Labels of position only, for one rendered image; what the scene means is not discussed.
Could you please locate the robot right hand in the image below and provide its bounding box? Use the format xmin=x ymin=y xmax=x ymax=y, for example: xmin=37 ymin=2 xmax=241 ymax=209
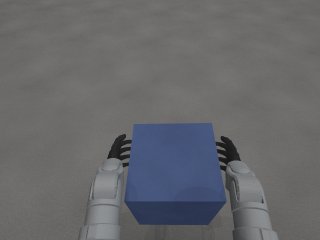
xmin=215 ymin=136 xmax=241 ymax=171

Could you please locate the robot left hand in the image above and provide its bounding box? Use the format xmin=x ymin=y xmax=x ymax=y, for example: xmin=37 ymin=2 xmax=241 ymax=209
xmin=107 ymin=134 xmax=132 ymax=168

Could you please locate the carton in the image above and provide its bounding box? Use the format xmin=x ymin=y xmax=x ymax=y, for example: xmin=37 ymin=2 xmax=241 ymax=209
xmin=124 ymin=123 xmax=227 ymax=225

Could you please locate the robot left forearm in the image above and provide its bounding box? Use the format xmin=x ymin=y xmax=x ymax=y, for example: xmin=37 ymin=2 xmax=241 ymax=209
xmin=78 ymin=158 xmax=124 ymax=240

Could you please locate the robot right forearm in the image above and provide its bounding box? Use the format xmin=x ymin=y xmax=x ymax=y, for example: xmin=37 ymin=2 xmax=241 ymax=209
xmin=225 ymin=160 xmax=279 ymax=240

